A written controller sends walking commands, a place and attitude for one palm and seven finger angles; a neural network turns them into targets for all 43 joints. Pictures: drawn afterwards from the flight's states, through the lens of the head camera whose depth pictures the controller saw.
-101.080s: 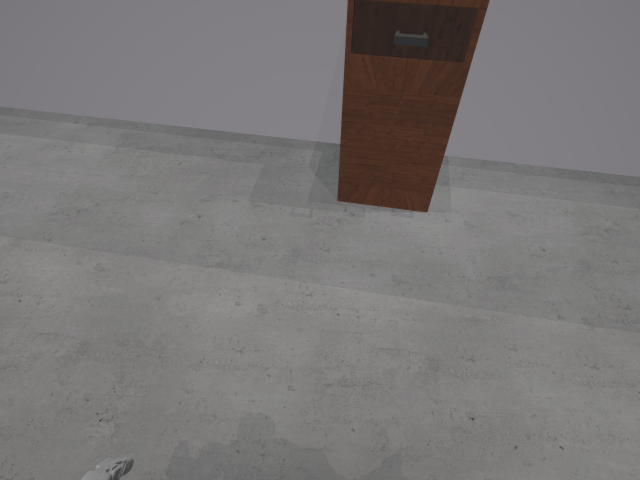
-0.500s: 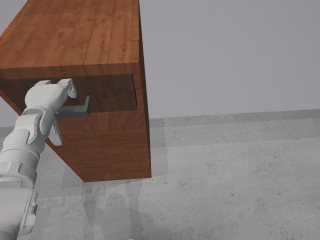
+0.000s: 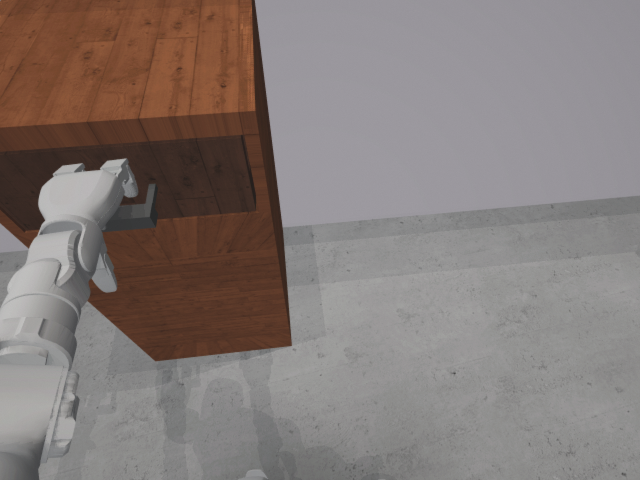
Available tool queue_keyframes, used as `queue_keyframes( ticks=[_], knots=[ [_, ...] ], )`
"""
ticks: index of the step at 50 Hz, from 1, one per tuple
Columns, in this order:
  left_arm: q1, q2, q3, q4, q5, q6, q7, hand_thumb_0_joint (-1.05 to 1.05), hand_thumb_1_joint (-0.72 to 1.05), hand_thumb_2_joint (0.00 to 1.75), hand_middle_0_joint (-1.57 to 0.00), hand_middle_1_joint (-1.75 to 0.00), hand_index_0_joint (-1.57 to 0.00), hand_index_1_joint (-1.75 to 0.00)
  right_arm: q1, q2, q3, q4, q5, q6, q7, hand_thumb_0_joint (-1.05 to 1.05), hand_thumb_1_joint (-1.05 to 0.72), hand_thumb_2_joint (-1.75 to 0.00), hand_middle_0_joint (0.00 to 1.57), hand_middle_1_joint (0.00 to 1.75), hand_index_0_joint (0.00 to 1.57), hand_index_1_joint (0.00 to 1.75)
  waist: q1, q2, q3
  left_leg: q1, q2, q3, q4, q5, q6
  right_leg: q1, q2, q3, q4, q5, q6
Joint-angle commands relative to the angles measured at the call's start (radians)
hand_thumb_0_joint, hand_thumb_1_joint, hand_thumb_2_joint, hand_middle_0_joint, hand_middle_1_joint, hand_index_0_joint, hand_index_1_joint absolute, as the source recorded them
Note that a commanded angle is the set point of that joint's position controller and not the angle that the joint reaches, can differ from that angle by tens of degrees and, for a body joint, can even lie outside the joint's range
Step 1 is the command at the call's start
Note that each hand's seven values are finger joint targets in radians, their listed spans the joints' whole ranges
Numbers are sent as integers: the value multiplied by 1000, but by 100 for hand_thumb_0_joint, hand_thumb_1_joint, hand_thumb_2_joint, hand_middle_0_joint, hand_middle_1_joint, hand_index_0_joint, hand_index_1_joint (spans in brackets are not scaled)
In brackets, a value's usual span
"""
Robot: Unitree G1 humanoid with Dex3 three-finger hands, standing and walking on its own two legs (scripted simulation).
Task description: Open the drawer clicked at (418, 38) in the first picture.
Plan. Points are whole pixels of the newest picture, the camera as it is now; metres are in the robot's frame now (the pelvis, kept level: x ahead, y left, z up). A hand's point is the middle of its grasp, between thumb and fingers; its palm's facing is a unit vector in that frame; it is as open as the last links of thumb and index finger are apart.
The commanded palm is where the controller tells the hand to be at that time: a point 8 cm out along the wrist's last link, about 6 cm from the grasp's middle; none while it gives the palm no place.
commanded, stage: lower the fingers behind the handle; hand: left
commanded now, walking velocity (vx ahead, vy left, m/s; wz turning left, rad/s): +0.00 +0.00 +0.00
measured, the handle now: (120, 205) +0.49 +0.28 +0.03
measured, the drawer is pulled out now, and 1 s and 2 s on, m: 0.00 0.00 0.00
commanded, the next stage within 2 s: lift the fingers back up to retry in 0.88 s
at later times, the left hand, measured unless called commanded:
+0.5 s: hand (103, 227) +0.45 +0.29 +0.04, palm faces -0.05 +0.01 -1.00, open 13.8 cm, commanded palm +0.43 +0.28 +0.07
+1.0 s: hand (103, 232) +0.44 +0.29 +0.03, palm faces -0.03 +0.00 -1.00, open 13.8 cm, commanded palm +0.42 +0.28 +0.07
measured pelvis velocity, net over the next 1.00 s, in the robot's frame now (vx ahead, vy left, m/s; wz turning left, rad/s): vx -0.02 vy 0.01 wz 0.00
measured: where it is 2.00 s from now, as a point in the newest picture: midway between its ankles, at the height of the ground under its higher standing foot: outside the picture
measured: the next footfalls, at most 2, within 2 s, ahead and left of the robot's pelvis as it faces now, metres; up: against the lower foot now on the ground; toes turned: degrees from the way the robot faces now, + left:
none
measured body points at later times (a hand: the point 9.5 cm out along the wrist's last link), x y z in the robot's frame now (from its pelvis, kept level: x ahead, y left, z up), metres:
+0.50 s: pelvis -0.01 +0.01 -0.01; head +0.07 +0.01 +0.43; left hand +0.44 +0.28 +0.09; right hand +0.03 -0.27 -0.14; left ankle +0.02 +0.13 -0.71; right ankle -0.02 -0.13 -0.71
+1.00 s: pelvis -0.02 +0.01 -0.01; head +0.07 +0.01 +0.43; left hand +0.43 +0.28 +0.09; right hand +0.01 -0.27 -0.14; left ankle +0.02 +0.13 -0.71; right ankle -0.02 -0.13 -0.71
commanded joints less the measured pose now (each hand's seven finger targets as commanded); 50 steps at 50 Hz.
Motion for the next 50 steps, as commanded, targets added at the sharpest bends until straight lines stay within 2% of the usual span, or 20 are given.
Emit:
queue_keyframes(
  ticks=[1,3,5,6,7,8,9,15,17,20,22,23,26,29,35,38,40,43,47,50],
  knots=[
    [-388,331,118,-237,-17,-95,19,0,-50,30,-30,-120,-30,-120,82,-165,-69,-78,-12,-27,-32,0,-90,-90,20,30,20,30,6,0,-315,237,-50,45,-30,228,58,76,29,-37,-97,298,-38],
    [-290,271,92,-174,-9,-100,33,0,-50,30,-30,-120,-30,-120,90,-158,-74,-76,-11,-29,-26,0,-90,-90,20,30,20,30,11,3,-309,230,-53,47,-14,239,55,44,36,-44,-81,301,-39],
    [-291,249,79,-176,-6,-105,46,0,-50,30,-30,-120,-30,-120,97,-159,-78,-74,-11,-31,-19,0,-90,-90,20,30,20,30,11,16,-296,223,-48,42,-5,231,48,-6,39,-52,-68,270,-42],
    [-308,222,62,-181,-11,-105,54,0,-50,30,-30,-120,-30,-120,100,-158,-80,-71,-12,-32,-15,0,-90,-90,20,30,20,30,-4,5,-299,226,-47,41,2,240,50,-14,39,-53,-67,274,-42],
    [-344,244,74,-218,-6,-112,68,0,-50,30,-30,-120,-30,-120,105,-160,-83,-69,-12,-32,-12,0,-90,-90,20,30,20,30,-1,28,-335,242,-44,38,7,244,48,-28,40,-52,-58,269,-40],
    [-316,217,59,-193,-10,-100,78,0,-50,30,-30,-120,-30,-120,110,-159,-87,-66,-15,-33,-8,0,-90,-90,20,30,20,30,0,30,-330,240,-47,39,13,247,48,-28,41,-56,-54,268,-43],
    [-312,242,80,-179,-1,-89,89,0,-50,30,-30,-120,-30,-120,110,-163,-86,-64,-12,-30,-7,0,-90,-90,20,30,20,30,1,12,-337,232,-45,38,15,244,48,-37,42,-54,-52,264,-41],
    [-345,207,27,-109,2,-14,103,0,-50,30,-30,-120,-30,-120,115,-169,-80,-55,-10,-24,-3,0,-90,-90,20,30,20,30,-18,-18,-312,203,-45,39,12,205,50,-50,39,-60,-56,236,-39],
    [-342,223,41,-116,3,-7,96,0,-50,30,-30,-120,-30,-120,119,-168,-76,-61,-9,-20,-1,0,-90,-90,20,30,20,30,-5,-3,-347,216,-45,40,11,228,49,-33,39,-58,-51,256,-39],
    [-303,179,6,-66,0,12,76,0,-50,30,-30,-120,-30,-120,112,-167,-71,-69,-10,-15,-2,0,-90,-90,20,30,20,30,-7,-29,-293,192,-45,40,4,189,48,-47,39,-67,-57,217,-41],
    [-318,197,13,-63,4,4,66,0,-50,30,-30,-120,-30,-120,108,-169,-65,-76,-6,-13,-5,0,-90,-90,20,30,20,30,-14,-50,-275,181,-41,37,2,173,51,-60,38,-62,-59,208,-38],
    [-274,179,5,-42,-1,9,60,0,-50,30,-30,-120,-30,-120,108,-169,-64,-81,-10,-13,-4,0,-90,-90,20,30,20,30,-2,-43,-266,173,-46,40,3,169,51,-53,38,-65,-58,204,-43],
    [-325,154,-19,-73,-1,-5,49,0,-50,30,-30,-120,-30,-120,111,-165,-64,-88,-10,-14,-6,0,-90,-90,20,30,20,30,-19,-38,-251,177,-41,33,3,151,50,-82,38,-69,-58,174,-45],
    [-324,194,6,-78,2,-14,50,0,-50,30,-30,-120,-30,-120,110,-166,-60,-94,-7,-17,-12,0,-90,-90,20,30,20,30,-15,-50,-270,165,-41,33,6,112,53,-85,36,-62,-55,145,-39],
    [-293,199,26,-98,-3,-30,54,0,-50,30,-30,-120,-30,-120,113,-163,-64,-93,-11,-20,-12,0,-90,-90,20,30,20,30,3,-38,-307,168,-42,34,19,142,52,-70,38,-61,-41,171,-41],
    [-301,162,-1,-100,0,-29,63,0,-50,30,-30,-120,-30,-120,114,-160,-69,-86,-11,-20,-8,0,-90,-90,20,30,20,30,-7,-21,-279,178,-38,29,18,143,49,-104,40,-66,-41,161,-44],
    [-321,175,5,-110,4,-24,73,0,-50,30,-30,-120,-30,-120,112,-162,-69,-83,-11,-19,-7,0,-90,-90,20,30,20,30,-10,-16,-274,176,-37,28,15,128,49,-111,40,-65,-44,145,-44],
    [-301,161,3,-119,-3,-16,78,0,-50,30,-30,-120,-30,-120,114,-159,-71,-86,-11,-19,-5,0,-90,-90,20,30,20,30,-2,-19,-308,192,-40,29,14,141,49,-86,41,-65,-45,154,-44],
    [-318,215,36,-125,-3,-15,80,0,-50,30,-30,-120,-30,-120,112,-164,-67,-79,-9,-17,-8,0,-90,-90,20,30,20,30,1,-18,-315,182,-39,30,9,145,50,-70,40,-60,-46,166,-41],
    [-319,198,20,-129,-5,-11,79,0,-50,30,-30,-120,-30,-120,103,-163,-68,-82,-9,-19,-8,0,-90,-90,20,30,20,30,0,-7,-288,183,-41,32,3,131,50,-72,39,-62,-56,153,-43]
  ],
)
